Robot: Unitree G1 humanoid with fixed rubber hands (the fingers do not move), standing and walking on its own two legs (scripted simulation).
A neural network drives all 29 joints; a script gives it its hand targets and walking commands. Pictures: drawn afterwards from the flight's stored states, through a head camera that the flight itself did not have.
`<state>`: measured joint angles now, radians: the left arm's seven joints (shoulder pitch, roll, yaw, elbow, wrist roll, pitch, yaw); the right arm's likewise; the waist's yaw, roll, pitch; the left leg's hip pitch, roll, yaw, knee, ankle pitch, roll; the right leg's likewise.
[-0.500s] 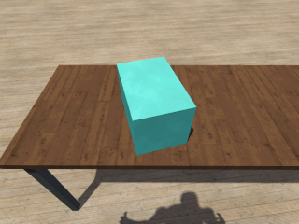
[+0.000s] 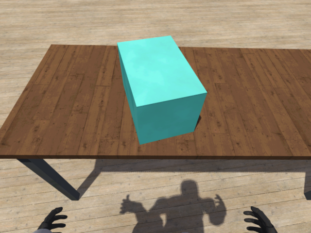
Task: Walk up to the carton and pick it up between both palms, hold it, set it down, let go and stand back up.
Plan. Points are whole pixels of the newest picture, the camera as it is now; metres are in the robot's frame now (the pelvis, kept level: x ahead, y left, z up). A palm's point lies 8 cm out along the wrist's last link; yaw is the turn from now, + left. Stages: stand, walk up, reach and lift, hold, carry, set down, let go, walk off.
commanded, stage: reach and lift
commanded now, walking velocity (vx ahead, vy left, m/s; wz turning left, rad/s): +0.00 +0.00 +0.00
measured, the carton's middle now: (155, 87) +0.56 +0.01 +0.02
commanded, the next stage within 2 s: none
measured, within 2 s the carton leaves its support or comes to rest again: neither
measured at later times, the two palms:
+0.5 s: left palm (62, 220) +0.17 +0.24 -0.06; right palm (274, 224) +0.17 -0.29 -0.06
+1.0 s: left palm (75, 202) +0.21 +0.20 -0.02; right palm (270, 210) +0.20 -0.27 -0.03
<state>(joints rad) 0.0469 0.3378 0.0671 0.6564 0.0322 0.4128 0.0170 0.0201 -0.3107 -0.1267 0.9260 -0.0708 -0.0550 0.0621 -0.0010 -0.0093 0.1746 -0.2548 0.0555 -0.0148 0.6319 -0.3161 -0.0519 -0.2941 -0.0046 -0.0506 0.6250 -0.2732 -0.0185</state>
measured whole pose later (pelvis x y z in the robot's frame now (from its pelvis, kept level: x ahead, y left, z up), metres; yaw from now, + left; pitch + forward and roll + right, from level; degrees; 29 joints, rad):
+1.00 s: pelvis +0.05 +0.00 +0.02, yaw -3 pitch -3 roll +0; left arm 0.35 0.06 0.00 0.21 0.03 0.12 0.18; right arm 0.25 -0.38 -0.02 0.63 0.20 -0.22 0.20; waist 0.04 0.01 0.03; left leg -0.03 0.07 0.04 0.34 -0.25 -0.05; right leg -0.10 0.02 0.00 0.35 -0.20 -0.02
